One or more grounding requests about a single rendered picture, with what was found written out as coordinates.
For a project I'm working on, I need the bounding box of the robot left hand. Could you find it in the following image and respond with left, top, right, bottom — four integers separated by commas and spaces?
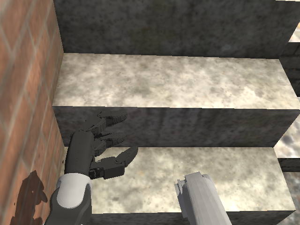
62, 111, 139, 180

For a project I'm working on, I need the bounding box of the right robot shin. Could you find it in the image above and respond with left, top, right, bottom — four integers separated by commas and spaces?
202, 173, 217, 190

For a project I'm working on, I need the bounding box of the right robot thigh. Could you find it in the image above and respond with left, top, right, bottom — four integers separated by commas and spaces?
174, 172, 232, 225

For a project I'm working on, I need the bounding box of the left robot forearm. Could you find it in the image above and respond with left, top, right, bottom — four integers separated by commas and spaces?
42, 172, 93, 225

